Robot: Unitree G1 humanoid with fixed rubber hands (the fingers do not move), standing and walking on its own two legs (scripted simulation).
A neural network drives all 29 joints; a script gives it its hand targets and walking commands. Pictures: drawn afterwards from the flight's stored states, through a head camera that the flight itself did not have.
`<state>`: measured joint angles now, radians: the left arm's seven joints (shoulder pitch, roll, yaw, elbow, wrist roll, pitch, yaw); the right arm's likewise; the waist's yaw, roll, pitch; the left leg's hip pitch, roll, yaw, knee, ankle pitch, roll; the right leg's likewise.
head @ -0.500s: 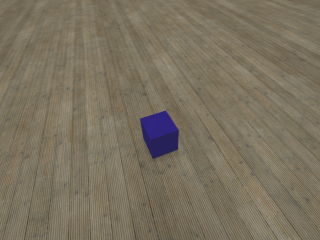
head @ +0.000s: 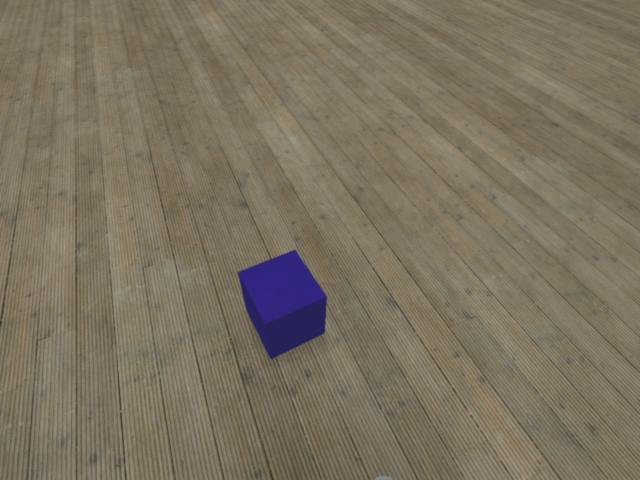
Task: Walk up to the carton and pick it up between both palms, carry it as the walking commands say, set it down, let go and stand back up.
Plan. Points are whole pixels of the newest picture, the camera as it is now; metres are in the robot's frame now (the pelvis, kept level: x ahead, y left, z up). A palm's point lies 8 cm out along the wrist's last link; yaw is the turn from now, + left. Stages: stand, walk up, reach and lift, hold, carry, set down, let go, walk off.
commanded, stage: walk up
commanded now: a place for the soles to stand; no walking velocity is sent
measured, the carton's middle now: (283, 303) +0.82 +0.06 -0.65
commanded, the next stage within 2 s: none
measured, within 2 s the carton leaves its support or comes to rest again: neither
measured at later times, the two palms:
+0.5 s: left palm (45, 456) +0.23 +0.35 -0.09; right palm (522, 356) +0.31 -0.32 -0.07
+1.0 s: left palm (89, 330) +0.40 +0.35 -0.08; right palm (492, 316) +0.40 -0.32 -0.11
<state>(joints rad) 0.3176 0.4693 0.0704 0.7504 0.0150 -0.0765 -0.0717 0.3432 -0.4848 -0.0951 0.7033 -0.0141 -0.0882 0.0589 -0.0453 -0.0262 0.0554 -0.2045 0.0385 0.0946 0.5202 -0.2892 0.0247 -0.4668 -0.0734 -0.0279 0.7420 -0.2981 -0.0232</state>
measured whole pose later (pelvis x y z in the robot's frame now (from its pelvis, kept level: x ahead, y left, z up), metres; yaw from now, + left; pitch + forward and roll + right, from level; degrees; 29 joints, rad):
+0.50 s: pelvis +0.18 +0.01 -0.02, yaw +1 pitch -2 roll +0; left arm 0.39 0.50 0.06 0.72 0.01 -0.07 -0.03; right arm 0.28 -0.48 -0.09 0.69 -0.01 -0.10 0.06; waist 0.03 -0.02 0.05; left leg -0.39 0.03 0.07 0.66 -0.24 0.03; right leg -0.37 -0.04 0.02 0.99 -0.44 -0.03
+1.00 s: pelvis +0.32 +0.00 -0.02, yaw +0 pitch -2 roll +0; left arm 0.29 0.49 0.05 0.72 0.00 -0.06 -0.01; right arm 0.30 -0.46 -0.05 0.77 -0.01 -0.05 0.01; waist 0.02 0.02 0.08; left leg -0.39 0.04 0.04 0.70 -0.31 0.03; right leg -0.37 -0.05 -0.03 0.73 -0.33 0.00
